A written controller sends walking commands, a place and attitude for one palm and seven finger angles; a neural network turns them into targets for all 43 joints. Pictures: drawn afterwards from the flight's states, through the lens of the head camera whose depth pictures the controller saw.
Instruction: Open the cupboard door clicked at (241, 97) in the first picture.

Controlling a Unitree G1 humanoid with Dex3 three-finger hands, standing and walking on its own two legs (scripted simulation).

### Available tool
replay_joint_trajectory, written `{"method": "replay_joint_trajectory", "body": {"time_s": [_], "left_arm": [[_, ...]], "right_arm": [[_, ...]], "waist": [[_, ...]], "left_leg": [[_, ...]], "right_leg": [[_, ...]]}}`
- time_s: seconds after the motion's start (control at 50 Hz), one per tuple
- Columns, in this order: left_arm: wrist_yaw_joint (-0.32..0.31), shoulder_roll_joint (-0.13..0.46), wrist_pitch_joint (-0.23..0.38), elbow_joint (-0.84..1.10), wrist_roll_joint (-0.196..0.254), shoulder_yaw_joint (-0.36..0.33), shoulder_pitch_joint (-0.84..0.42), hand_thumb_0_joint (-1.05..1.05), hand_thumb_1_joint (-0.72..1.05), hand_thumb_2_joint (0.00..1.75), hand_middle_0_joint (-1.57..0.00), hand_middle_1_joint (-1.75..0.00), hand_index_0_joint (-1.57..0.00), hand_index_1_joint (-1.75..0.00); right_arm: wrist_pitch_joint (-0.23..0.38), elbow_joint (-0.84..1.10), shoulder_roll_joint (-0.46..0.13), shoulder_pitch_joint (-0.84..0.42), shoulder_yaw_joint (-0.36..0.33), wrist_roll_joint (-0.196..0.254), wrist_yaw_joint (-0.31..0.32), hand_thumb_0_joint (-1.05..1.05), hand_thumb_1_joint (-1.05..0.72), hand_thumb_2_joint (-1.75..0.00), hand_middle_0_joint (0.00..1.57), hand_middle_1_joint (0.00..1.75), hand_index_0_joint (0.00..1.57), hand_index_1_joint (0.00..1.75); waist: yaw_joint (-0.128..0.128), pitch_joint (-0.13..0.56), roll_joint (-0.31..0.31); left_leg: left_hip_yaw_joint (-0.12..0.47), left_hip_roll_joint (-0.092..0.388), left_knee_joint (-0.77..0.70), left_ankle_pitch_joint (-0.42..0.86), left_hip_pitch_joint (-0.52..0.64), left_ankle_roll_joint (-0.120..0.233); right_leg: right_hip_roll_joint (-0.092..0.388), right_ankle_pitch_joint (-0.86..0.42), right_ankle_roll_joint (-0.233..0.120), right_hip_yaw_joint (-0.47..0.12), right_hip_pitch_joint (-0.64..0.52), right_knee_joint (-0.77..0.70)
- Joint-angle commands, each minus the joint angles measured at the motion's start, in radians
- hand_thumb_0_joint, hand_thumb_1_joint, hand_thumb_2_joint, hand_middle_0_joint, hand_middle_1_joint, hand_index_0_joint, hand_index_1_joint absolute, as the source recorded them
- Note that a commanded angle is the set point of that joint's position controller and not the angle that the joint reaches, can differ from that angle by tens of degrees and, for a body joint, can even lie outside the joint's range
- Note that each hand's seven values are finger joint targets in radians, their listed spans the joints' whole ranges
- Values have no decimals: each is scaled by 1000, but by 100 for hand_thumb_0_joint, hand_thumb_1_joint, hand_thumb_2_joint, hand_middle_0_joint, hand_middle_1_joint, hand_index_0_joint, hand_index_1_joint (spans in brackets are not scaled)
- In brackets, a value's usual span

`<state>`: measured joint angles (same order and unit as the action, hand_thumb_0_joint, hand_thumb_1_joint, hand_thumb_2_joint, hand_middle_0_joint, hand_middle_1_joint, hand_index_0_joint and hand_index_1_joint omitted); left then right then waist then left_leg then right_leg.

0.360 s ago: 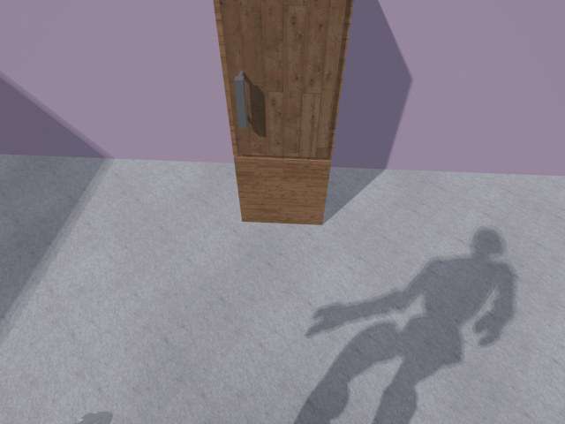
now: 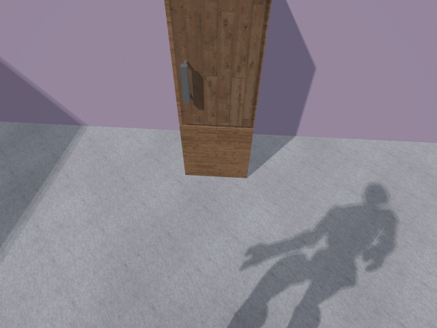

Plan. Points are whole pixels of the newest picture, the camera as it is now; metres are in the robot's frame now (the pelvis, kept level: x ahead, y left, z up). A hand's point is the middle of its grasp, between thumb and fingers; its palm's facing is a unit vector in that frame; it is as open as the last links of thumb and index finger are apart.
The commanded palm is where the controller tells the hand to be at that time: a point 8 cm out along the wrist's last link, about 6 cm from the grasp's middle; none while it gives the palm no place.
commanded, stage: stand and wait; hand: left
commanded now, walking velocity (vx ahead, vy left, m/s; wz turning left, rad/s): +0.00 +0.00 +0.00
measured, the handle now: (186, 81) +1.06 +0.20 -0.10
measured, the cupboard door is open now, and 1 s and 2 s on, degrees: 0 0 0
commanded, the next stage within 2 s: look at it before walking up in 0.46 s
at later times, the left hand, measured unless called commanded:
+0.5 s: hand out of the picture +0.06 +0.24 -0.15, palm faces -0.02 -0.94 -0.34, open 7.4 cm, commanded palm none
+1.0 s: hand out of the picture +0.06 +0.24 -0.15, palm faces -0.03 -0.94 -0.33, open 7.4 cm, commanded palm none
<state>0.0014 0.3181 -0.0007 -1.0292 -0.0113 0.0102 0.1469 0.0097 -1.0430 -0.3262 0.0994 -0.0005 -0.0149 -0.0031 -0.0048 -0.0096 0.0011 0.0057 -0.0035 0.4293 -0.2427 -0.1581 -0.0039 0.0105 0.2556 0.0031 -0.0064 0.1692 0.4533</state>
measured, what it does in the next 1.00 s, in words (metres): stands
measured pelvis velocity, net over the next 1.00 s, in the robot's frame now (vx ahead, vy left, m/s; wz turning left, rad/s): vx -0.01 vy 0.00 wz -0.01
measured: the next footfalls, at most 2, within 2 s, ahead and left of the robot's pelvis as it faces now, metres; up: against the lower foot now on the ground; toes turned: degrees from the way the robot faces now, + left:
right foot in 1.84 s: +0.29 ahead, -0.11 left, +0.00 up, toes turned -8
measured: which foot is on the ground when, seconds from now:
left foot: down 0.00-1.00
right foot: down 0.00-1.00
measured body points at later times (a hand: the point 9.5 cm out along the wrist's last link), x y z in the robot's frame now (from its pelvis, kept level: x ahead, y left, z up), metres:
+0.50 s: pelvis -0.01 -0.01 +0.00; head -0.01 -0.01 +0.45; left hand +0.06 +0.29 -0.13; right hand +0.05 -0.30 -0.13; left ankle -0.01 +0.12 -0.74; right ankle -0.01 -0.12 -0.74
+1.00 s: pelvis -0.01 +0.00 +0.00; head +0.00 -0.01 +0.45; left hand +0.06 +0.29 -0.13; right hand +0.06 -0.30 -0.13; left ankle -0.01 +0.12 -0.74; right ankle -0.01 -0.12 -0.74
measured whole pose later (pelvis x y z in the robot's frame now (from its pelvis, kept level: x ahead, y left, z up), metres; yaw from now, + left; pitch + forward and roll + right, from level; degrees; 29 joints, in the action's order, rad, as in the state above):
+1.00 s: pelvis -0.01 +0.00 +0.00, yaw +0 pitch -1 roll +0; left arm 0.00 0.33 0.01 -1.09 -0.01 0.00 0.16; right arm 0.01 -1.12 -0.34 0.13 0.00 -0.01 0.00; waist 0.00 -0.02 0.00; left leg 0.00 0.01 0.37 -0.20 -0.15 -0.01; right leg 0.00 0.21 0.00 -0.01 0.16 0.39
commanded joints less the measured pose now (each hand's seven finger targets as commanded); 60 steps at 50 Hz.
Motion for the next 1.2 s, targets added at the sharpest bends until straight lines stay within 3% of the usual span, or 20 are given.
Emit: {"method": "replay_joint_trajectory", "body": {"time_s": [0.0, 0.6, 0.94, 1.16, 1.18], "left_arm": [[-14, 222, 26, 61, -1, -49, -48, 0, 90, 90, -20, -30, -20, -30], [-13, 224, 27, 12, -1, -46, -40, 0, 90, 90, -20, -30, -20, -30], [-13, 226, 31, 8, -1, -45, -31, 0, 90, 90, -20, -30, -20, -30], [-13, 225, 30, 3, -1, -44, -29, 0, 90, 90, -20, -30, -20, -30], [-15, 152, 21, -15, 1, -30, 5, 0, 90, 90, -20, -30, -20, -30]], "right_arm": [[25, 56, -204, -49, -40, 2, 19, 0, -90, -90, 20, 30, 20, 30], [25, -7, -210, -13, -34, 5, 15, 0, -90, -90, 20, 30, 20, 30], [27, -6, -211, -15, -33, 7, 16, 0, -90, -90, 20, 30, 20, 30], [25, -9, -213, -22, -31, 7, 18, 0, -90, -90, 20, 30, 20, 30], [18, -25, -142, 5, -14, 3, 15, 0, -90, -90, 20, 30, 20, 30]], "waist": [[3, 50, -1], [3, 12, 11], [2, 53, 2], [2, 30, 3], [2, 45, -4]], "left_leg": [[81, 107, -73, 168, 4, 36], [91, 115, -121, 102, -5, 29], [89, 121, -109, 177, 28, 28], [89, 122, -124, 170, 31, 27], [78, 118, -117, 128, 30, 18]], "right_leg": [[105, -177, -38, -95, -12, -84], [103, -83, -35, -113, 9, -139], [108, -183, -35, -107, -25, -130], [105, -179, -32, -105, -20, -140], [106, -120, -21, -96, -29, -143]]}}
